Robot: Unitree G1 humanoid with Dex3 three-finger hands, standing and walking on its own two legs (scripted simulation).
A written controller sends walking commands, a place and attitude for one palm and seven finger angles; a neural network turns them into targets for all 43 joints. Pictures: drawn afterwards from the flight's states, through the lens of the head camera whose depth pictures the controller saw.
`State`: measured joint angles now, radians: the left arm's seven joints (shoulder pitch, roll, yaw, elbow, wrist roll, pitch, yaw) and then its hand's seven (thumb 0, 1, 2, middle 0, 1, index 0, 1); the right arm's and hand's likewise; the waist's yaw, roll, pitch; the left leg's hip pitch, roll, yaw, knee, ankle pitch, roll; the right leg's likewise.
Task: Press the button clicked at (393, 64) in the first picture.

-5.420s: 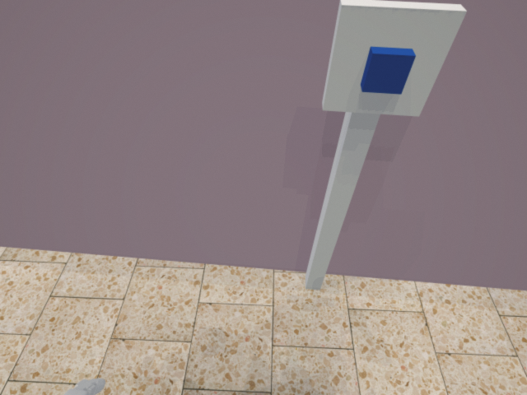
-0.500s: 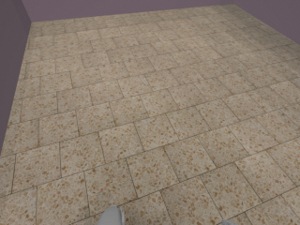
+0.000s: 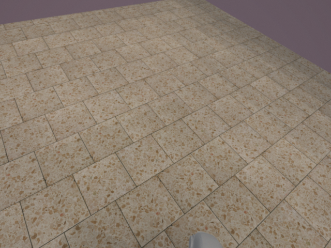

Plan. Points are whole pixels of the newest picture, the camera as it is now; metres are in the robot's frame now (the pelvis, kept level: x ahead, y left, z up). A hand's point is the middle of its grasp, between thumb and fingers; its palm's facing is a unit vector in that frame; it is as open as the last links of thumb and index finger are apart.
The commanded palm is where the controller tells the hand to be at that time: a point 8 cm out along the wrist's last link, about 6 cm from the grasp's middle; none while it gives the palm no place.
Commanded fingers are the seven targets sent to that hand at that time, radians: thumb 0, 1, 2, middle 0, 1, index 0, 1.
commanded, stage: walk to a spot facing it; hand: left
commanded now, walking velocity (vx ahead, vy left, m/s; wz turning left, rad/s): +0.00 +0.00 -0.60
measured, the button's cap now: out of the picture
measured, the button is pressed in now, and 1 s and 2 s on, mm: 0 0 0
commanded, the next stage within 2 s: turn to face it in 0.08 s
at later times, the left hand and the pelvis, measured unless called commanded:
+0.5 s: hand (128, 227) +0.20 +0.11 -0.17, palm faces -0.09 -0.98 -0.16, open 7.4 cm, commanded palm none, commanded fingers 0.00 0.90 0.90 -0.20 -0.30 -0.20 -0.30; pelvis +0.06 -0.03 -0.01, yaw -3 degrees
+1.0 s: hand out of the picture +0.09 +0.17 -0.16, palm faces +0.25 -0.92 -0.29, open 7.4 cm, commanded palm none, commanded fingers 0.00 0.90 0.90 -0.20 -0.30 -0.20 -0.30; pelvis +0.03 -0.06 -0.01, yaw +13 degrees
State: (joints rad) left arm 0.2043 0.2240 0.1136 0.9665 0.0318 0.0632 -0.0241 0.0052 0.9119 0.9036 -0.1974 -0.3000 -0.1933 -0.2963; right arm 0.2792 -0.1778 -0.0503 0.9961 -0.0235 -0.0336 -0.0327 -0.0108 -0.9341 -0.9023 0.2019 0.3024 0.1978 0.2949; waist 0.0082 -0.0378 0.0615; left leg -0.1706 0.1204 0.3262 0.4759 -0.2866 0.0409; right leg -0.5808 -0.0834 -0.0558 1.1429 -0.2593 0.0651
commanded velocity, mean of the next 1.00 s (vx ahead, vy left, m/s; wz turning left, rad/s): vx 0.00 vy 0.00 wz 0.42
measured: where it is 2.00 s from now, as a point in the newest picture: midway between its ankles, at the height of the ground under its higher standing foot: outside the picture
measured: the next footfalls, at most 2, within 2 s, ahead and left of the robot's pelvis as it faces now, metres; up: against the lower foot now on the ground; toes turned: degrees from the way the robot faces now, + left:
right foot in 0.20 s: +0.09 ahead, -0.14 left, +0.00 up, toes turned -15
left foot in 0.56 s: +0.13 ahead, +0.08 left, +0.00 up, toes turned +8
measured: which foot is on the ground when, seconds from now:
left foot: down 0.00-0.20, up 0.22-0.54, down 0.56-1.00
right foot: up 0.00-0.18, down 0.20-0.58, up 0.60-1.00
